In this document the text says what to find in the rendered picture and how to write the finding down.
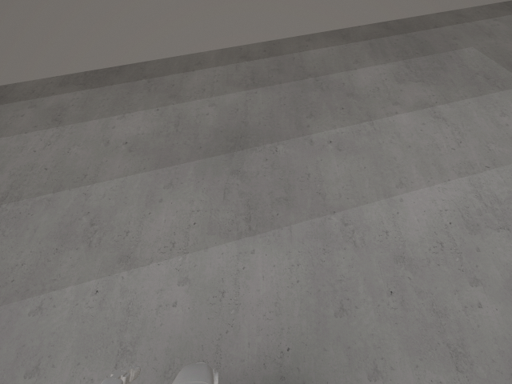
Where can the robot left hand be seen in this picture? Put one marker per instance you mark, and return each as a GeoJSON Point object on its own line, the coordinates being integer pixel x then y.
{"type": "Point", "coordinates": [123, 376]}

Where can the left robot thigh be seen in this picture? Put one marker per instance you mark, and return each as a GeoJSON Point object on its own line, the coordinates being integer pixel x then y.
{"type": "Point", "coordinates": [198, 373]}

